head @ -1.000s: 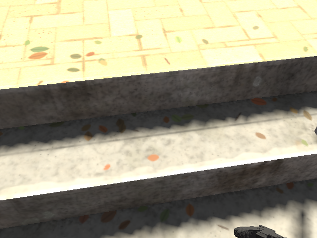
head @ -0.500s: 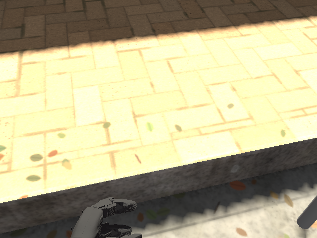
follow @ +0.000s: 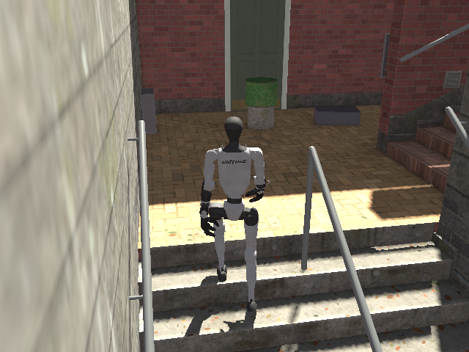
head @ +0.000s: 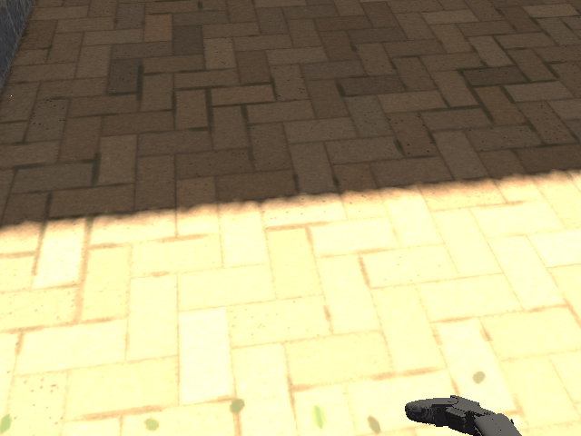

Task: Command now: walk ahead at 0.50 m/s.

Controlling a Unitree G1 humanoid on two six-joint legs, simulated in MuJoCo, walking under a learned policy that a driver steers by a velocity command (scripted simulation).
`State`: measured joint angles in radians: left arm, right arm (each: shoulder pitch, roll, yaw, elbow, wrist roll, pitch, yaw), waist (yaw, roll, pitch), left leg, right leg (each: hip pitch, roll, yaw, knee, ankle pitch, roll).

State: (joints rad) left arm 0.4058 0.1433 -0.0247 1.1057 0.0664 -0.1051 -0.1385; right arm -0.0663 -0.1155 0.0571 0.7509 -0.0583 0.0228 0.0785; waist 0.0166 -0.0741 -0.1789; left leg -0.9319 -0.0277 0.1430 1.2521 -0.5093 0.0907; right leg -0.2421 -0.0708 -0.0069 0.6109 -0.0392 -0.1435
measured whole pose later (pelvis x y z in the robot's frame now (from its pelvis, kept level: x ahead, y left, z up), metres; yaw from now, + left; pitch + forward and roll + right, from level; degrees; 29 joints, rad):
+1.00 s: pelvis +0.52 +0.01 +0.29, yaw +22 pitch +4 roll -1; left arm 0.41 0.11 -0.01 1.08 0.08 -0.15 -0.03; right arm -0.09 -0.15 -0.04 0.89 -0.04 -0.05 0.09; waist 0.07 0.01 -0.10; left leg -0.75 0.08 0.01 0.83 -0.03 0.09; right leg 0.08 -0.04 -0.37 0.19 -0.33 0.03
